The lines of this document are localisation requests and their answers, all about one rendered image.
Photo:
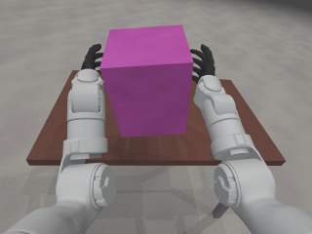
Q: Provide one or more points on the carton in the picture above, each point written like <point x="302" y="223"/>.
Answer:
<point x="147" y="73"/>

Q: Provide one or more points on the robot right hand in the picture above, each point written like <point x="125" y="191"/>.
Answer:
<point x="207" y="64"/>

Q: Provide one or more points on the robot left upper arm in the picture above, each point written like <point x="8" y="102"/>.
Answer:
<point x="83" y="190"/>

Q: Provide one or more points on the table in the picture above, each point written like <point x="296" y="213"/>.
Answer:
<point x="190" y="149"/>

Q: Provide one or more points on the right robot forearm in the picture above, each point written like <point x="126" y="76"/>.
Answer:
<point x="228" y="137"/>

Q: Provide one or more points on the robot right upper arm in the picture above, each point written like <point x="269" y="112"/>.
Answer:
<point x="248" y="188"/>

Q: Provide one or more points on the left robot forearm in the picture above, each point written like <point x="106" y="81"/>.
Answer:
<point x="86" y="116"/>

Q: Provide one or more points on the robot left hand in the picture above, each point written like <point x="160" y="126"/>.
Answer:
<point x="91" y="56"/>

